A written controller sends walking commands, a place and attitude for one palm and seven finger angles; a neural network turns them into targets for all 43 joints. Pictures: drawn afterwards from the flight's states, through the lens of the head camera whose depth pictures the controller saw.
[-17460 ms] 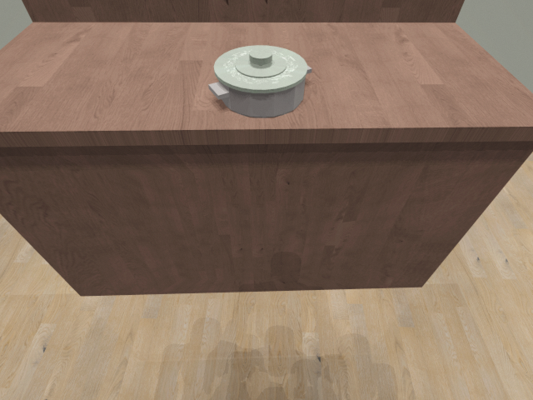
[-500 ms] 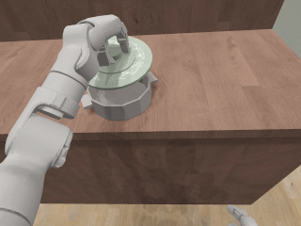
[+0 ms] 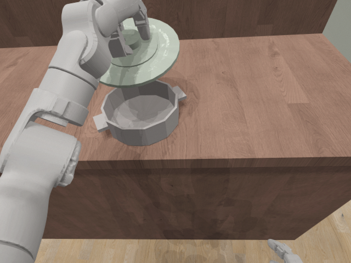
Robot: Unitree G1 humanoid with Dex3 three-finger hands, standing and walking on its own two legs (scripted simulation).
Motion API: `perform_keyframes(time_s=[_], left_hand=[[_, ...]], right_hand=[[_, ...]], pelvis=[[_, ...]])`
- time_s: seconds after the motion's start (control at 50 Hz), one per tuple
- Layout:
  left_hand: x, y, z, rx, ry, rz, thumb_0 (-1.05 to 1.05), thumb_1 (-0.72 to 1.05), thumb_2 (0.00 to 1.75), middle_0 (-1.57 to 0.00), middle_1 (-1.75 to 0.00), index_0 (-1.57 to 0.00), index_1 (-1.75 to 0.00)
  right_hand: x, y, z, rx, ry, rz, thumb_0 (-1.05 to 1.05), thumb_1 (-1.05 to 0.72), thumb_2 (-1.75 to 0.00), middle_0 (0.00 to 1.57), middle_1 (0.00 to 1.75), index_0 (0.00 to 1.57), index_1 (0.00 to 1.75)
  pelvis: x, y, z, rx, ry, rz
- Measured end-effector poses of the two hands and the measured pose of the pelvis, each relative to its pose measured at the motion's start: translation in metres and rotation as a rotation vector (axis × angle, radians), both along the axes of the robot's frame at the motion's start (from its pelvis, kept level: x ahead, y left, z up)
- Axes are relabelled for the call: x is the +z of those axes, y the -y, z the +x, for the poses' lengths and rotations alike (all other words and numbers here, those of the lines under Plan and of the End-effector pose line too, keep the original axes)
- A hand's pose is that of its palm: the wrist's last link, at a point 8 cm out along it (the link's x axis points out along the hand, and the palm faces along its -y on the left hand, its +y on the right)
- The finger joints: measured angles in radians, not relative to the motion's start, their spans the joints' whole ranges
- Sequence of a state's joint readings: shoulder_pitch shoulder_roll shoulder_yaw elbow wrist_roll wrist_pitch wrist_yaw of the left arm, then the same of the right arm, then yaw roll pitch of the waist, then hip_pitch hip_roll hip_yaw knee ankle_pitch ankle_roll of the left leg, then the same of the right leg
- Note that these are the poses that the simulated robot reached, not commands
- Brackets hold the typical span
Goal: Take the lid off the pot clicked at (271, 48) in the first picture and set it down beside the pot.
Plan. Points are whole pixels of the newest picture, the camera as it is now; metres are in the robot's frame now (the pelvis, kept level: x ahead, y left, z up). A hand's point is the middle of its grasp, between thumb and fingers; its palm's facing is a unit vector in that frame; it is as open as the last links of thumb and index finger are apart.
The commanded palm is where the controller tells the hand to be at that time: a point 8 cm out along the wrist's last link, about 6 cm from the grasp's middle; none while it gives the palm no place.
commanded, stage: lift the lid straight up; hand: left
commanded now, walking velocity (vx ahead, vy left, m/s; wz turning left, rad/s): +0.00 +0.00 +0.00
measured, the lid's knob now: (128, 39) +0.49 +0.10 +0.27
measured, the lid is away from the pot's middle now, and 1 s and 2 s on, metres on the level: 0.02 0.09 0.19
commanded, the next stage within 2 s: move the lid sideways beside the pot in 0.38 s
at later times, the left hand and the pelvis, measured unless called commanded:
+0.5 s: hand (114, 35) +0.44 +0.12 +0.30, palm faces -0.12 -0.10 -0.99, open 7.6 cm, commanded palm +0.43 +0.12 +0.38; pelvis -0.01 +0.00 +0.00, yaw +1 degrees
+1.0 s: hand (79, 37) +0.45 +0.19 +0.30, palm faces -0.13 -0.10 -0.99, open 7.6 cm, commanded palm +0.43 +0.19 +0.38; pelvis +0.00 +0.00 +0.00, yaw +1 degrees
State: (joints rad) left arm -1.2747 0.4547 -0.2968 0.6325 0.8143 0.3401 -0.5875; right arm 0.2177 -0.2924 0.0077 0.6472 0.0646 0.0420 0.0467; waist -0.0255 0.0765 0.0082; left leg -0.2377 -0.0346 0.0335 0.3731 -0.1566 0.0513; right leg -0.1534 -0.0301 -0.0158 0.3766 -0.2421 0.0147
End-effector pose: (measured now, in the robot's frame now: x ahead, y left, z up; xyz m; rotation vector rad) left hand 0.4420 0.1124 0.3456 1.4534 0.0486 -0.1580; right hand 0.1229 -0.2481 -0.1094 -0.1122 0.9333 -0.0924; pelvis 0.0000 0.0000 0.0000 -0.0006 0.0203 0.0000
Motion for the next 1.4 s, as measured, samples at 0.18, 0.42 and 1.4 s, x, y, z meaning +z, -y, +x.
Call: perform_keyframes(time_s=[0.18, 0.42, 1.4], left_hand=[[0.014, -0.002, -0.006, 0.014, 0.032, 0.002, 0.02, 0.17, 0.97, -0.61, -0.79, -0.71, -0.85], [0.018, -0.009, -0.013, 0.062, 0.023, 0.009, 0.02, 0.16, 0.97, -0.61, -0.80, -0.71, -0.85], [0.005, -0.113, 0.005, 0.258, -0.026, 0.067, 0.03, 0.16, 0.96, -0.61, -0.79, -0.71, -0.85]], right_hand=[[0.004, -0.011, 0.022, 0.041, 0.042, 0.021, 0.01, -0.91, -0.90, 0.20, 0.30, 0.20, 0.30], [0.006, -0.015, 0.025, 0.064, 0.042, 0.024, 0.01, -0.91, -0.90, 0.20, 0.30, 0.20, 0.30], [0.002, -0.009, 0.004, 0.017, -0.066, -0.030, 0.01, -0.91, -0.90, 0.20, 0.30, 0.20, 0.30]], pelvis=[[0.000, -0.001, -0.001, 0.007, -0.003, 0.000], [0.000, 0.000, -0.006, 0.020, 0.003, 0.000], [-0.001, -0.008, 0.000, 0.028, -0.030, -0.014]])
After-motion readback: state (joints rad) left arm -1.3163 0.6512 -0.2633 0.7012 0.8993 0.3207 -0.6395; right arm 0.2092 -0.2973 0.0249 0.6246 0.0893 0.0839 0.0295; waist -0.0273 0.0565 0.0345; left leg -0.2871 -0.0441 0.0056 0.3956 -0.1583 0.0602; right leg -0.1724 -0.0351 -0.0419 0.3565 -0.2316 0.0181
